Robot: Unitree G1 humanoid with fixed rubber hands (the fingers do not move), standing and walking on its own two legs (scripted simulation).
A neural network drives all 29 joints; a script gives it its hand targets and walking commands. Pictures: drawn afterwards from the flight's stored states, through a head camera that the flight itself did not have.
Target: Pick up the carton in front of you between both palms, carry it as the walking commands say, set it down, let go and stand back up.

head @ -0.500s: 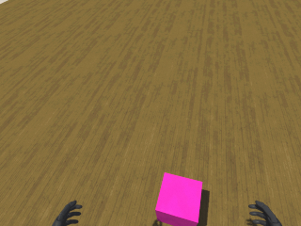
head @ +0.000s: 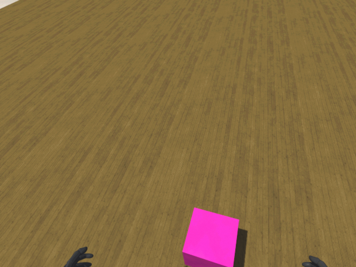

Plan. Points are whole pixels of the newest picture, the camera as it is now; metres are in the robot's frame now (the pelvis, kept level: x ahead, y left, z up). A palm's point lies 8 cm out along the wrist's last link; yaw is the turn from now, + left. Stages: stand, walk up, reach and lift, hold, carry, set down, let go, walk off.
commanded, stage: stand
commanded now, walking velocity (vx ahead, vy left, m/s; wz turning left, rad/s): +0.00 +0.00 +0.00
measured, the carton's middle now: (210, 243) +0.35 -0.07 -0.65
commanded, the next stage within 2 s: none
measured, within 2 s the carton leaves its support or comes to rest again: neither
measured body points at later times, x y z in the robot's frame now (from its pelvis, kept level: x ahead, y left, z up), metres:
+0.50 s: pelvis -0.01 +0.00 +0.00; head -0.01 -0.01 +0.45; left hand +0.09 +0.31 -0.10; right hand +0.08 -0.30 -0.12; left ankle -0.06 +0.15 -0.74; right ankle +0.01 -0.11 -0.74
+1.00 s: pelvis -0.02 +0.01 +0.01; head -0.02 -0.01 +0.45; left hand +0.09 +0.32 -0.10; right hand +0.07 -0.31 -0.12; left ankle -0.06 +0.15 -0.74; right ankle +0.01 -0.11 -0.74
